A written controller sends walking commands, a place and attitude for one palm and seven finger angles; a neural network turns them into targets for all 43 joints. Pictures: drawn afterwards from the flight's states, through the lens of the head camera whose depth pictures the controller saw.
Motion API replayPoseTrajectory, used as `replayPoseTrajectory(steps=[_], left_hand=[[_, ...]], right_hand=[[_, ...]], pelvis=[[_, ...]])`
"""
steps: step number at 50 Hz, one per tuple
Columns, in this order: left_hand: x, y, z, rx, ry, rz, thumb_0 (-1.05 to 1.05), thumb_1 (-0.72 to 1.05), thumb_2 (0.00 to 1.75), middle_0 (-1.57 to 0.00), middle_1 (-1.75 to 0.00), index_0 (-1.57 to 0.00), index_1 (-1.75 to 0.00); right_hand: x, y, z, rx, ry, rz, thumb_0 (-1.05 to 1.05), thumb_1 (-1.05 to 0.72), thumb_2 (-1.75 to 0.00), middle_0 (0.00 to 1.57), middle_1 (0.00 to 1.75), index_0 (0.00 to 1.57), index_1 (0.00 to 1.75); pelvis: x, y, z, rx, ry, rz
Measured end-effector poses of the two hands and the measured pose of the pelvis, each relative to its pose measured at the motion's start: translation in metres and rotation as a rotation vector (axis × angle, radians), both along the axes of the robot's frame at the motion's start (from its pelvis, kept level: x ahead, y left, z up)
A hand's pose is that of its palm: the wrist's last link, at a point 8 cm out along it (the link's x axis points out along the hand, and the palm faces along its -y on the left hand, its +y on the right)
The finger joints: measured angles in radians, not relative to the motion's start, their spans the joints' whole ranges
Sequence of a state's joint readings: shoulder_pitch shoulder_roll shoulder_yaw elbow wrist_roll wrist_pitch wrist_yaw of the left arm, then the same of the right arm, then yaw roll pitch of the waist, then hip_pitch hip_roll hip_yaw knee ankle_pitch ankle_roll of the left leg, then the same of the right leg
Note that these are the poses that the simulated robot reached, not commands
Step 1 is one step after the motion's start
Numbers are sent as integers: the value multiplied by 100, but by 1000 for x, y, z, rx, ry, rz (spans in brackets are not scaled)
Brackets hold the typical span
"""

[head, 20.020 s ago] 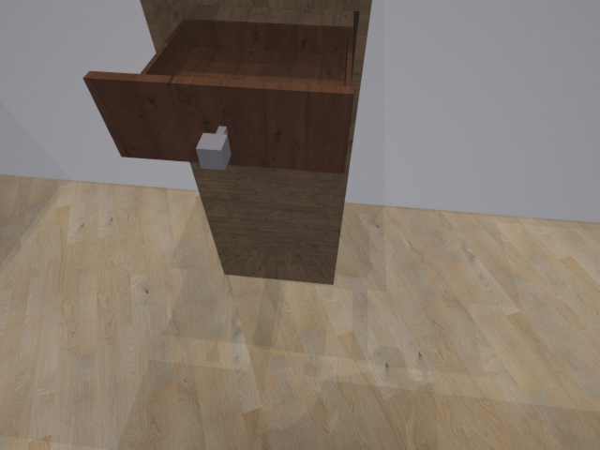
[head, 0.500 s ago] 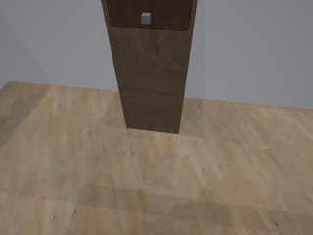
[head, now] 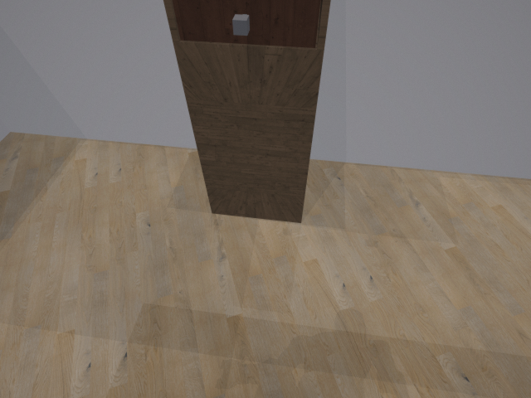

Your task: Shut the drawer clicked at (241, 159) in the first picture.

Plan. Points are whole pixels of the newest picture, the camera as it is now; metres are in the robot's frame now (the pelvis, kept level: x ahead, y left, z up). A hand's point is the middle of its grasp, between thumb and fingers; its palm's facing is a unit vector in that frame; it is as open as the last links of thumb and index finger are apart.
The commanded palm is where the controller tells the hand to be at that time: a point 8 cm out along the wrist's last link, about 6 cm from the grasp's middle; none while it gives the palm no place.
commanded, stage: look to check the result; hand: left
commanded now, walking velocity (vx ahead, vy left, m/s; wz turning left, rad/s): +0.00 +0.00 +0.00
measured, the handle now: (242, 22) +0.95 +0.10 +0.13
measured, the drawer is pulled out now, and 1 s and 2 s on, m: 0.00 0.00 0.00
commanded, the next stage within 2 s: stand and wait in 0.20 s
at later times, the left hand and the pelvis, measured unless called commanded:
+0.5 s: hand out of the picture +0.10 +0.23 -0.16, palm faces -0.03 -0.94 -0.33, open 7.4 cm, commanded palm none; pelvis +0.02 -0.01 +0.00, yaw -1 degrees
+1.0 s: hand out of the picture +0.10 +0.23 -0.15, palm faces -0.03 -0.94 -0.33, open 7.4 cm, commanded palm none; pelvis +0.02 -0.01 +0.00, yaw -1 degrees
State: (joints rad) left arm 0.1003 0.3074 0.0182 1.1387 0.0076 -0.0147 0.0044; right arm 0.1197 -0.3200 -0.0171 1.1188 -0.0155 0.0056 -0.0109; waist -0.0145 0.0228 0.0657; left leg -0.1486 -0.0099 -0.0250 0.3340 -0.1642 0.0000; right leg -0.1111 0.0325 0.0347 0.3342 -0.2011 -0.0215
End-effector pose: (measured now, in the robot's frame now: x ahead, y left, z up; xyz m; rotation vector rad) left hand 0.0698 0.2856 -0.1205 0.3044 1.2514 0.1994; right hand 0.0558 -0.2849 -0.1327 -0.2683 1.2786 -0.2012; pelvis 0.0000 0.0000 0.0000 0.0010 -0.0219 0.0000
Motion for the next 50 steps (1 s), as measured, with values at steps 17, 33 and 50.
replayPoseTrajectory(steps=[17, 33, 50], left_hand=[[21, -12, 1, -8, -25, -16, 0, 91, 90, -20, -30, -20, -30], [29, -14, 2, 0, -30, -22, 0, 91, 90, -20, -30, -20, -30], [28, -16, 2, -1, -31, -28, 0, 91, 90, -20, -30, -20, -30]], right_hand=[[19, -7, 2, -1, -27, -1, 1, -90, -90, 21, 30, 20, 30], [16, -15, 2, -8, -14, -16, 1, -90, -90, 21, 30, 20, 30], [11, -19, 4, -14, -12, -22, 1, -90, -90, 21, 30, 20, 30]], pelvis=[[11, -8, 0, 1, 3, -7], [17, -13, 1, 2, 2, -13], [16, -14, 1, 1, -2, -16]])
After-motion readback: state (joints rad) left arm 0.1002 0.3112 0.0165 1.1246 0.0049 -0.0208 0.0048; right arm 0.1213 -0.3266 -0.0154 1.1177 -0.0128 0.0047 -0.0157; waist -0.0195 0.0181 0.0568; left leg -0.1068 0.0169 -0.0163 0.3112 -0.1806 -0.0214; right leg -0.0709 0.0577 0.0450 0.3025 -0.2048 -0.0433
